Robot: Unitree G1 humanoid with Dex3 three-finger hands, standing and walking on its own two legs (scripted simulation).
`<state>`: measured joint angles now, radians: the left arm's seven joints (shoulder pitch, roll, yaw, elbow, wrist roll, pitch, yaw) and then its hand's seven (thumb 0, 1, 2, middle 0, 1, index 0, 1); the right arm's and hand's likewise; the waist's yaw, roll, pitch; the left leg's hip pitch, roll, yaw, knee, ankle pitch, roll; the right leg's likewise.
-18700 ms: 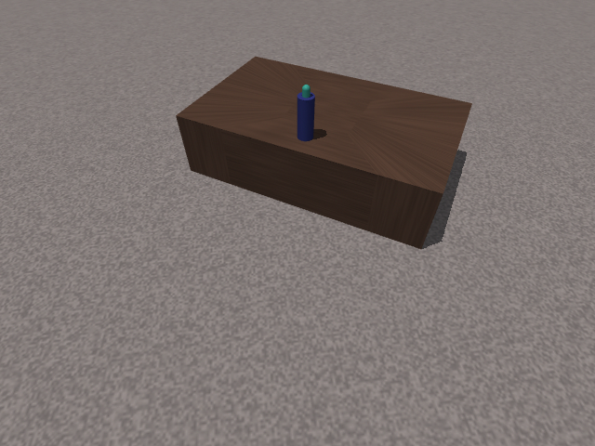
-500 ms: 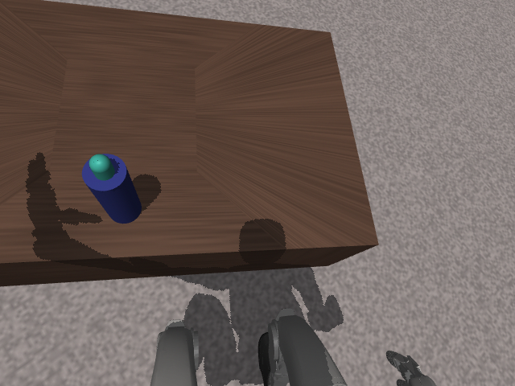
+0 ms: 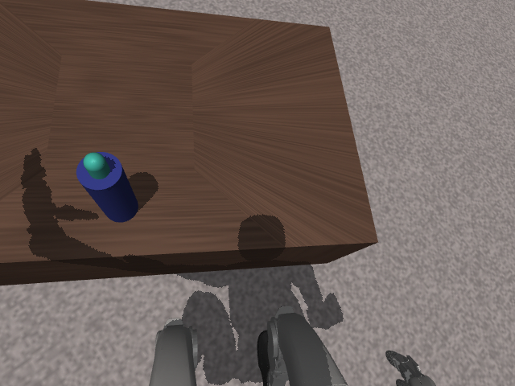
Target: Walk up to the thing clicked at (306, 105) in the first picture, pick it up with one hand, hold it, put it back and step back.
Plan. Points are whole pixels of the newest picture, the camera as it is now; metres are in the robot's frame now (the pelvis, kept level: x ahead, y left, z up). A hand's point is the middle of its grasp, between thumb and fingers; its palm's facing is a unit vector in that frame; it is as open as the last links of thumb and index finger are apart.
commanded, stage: go down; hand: left
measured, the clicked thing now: (109, 186) +0.49 +0.23 -0.20
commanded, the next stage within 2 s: approach in 1.06 s
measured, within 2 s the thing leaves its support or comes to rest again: neither
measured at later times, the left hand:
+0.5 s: hand out of the picture +0.42 +0.43 +0.07, palm faces +0.28 -0.96 +0.01, open 17.3 cm
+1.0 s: hand out of the picture +0.43 +0.43 +0.07, palm faces +0.28 -0.96 +0.01, open 17.4 cm
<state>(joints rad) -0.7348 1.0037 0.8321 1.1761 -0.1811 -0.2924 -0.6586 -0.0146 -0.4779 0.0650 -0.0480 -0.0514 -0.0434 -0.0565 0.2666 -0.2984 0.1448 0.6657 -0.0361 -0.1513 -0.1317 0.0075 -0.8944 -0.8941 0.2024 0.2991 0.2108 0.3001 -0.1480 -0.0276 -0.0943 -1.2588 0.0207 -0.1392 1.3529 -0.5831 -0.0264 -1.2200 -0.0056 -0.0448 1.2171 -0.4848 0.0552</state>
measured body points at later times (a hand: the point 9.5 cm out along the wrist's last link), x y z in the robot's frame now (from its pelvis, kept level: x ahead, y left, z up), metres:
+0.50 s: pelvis +0.00 +0.00 +0.00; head +0.18 +0.07 +0.40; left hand +0.40 +0.48 +0.07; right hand +0.08 -0.27 -0.09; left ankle +0.01 +0.12 -0.61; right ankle +0.04 -0.16 -0.61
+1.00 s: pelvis +0.00 +0.01 +0.00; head +0.18 +0.07 +0.40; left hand +0.41 +0.48 +0.07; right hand +0.07 -0.26 -0.09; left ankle +0.01 +0.12 -0.61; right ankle +0.04 -0.16 -0.61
